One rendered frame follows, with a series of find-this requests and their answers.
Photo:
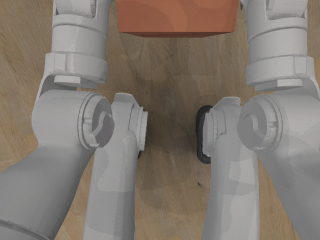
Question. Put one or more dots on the carton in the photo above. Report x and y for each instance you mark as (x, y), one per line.
(176, 18)

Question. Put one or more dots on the left robot thigh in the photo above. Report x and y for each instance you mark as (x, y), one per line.
(110, 212)

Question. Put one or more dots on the left robot forearm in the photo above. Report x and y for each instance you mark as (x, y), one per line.
(78, 49)

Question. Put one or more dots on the robot thigh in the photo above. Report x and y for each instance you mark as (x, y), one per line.
(110, 212)
(233, 208)

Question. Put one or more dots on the right robot thigh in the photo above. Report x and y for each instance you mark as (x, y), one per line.
(233, 208)

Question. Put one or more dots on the right robot forearm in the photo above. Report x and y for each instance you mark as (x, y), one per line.
(277, 45)

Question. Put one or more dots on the left robot upper arm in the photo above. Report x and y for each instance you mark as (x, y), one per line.
(37, 192)

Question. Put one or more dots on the right robot upper arm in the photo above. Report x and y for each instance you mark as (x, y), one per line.
(284, 132)

